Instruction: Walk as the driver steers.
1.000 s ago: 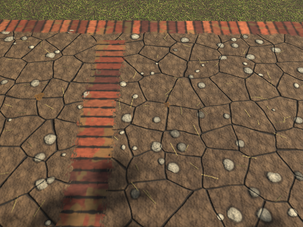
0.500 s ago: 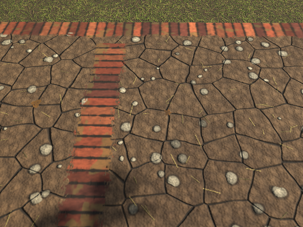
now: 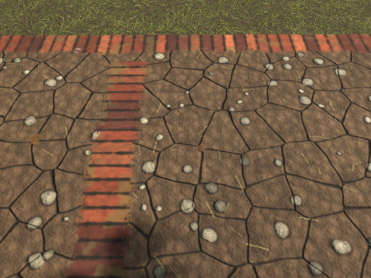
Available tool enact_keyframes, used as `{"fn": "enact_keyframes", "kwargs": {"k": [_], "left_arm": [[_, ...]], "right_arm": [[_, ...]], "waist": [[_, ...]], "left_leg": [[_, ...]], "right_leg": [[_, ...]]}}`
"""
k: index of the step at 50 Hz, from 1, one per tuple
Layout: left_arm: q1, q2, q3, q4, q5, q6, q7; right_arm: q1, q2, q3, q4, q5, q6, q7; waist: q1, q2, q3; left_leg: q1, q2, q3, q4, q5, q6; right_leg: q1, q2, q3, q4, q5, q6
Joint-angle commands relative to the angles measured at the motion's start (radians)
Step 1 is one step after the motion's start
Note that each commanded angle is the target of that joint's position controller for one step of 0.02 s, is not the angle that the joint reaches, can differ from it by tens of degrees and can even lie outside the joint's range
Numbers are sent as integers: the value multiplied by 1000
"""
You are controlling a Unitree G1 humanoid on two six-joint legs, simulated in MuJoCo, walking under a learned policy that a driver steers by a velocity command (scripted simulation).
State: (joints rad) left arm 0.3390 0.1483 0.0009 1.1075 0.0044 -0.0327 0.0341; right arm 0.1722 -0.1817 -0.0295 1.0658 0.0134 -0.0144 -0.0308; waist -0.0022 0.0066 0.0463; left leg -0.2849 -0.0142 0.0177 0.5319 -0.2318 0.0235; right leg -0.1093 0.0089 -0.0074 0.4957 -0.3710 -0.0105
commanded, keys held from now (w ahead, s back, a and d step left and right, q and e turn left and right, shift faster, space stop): no key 1.00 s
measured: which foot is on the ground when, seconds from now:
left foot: down 0.00-1.00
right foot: down 0.00-1.00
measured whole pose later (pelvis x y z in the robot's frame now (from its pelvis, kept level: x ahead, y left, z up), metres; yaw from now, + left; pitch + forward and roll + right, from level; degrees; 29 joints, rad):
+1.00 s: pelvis -0.01 -0.01 +0.00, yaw +1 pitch -1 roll +0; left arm 0.39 0.13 0.01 1.10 0.00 -0.03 0.04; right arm 0.21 -0.16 -0.03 1.13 0.01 0.00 -0.05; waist 0.00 0.01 0.04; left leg -0.29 0.00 -0.01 0.50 -0.19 0.01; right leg -0.11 0.02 -0.03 0.46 -0.34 -0.03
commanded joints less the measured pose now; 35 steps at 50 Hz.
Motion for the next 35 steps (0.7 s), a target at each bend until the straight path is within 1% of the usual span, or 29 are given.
{"fn": "enact_keyframes", "kwargs": {"k": [1,6,14,25,35], "left_arm": [[97,76,13,0,-1,0,0],[102,75,15,1,-2,4,1],[111,67,17,4,-2,5,3],[123,58,19,6,-1,2,5],[140,52,20,3,-3,1,6]], "right_arm": [[12,-80,-13,-20,0,-3,-2],[23,-82,-13,-2,-2,7,-6],[32,-81,-14,18,-3,15,-12],[38,-73,-14,34,-5,16,-15],[56,-68,-12,42,-5,13,-17]], "waist": [[5,-23,-33],[4,-15,-13],[1,-14,14],[-1,-13,28],[-1,-11,31]], "left_leg": [[152,40,-46,-27,310,50],[149,40,-49,-36,289,42],[145,40,-54,-53,244,34],[136,41,-59,-74,188,28],[125,42,-62,-82,166,26]], "right_leg": [[-113,-30,27,-97,287,-14],[-124,-30,25,-108,276,-17],[-143,-30,24,-129,227,-20],[-164,-30,23,-150,156,-25],[-173,-30,22,-155,131,-29]]}}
